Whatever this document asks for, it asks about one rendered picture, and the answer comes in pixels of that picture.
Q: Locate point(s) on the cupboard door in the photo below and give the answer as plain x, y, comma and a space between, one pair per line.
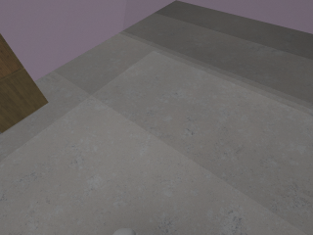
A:
8, 63

